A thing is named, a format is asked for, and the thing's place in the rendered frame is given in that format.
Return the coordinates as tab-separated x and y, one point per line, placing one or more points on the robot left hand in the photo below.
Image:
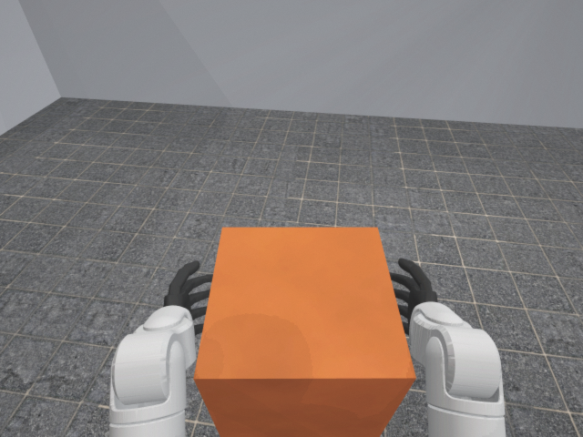
180	288

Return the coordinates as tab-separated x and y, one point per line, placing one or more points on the carton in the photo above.
302	335

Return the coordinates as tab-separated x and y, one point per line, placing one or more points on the robot right hand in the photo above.
419	286

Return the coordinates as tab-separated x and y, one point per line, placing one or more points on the robot left forearm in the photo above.
147	394

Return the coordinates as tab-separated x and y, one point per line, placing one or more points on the robot right forearm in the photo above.
463	375

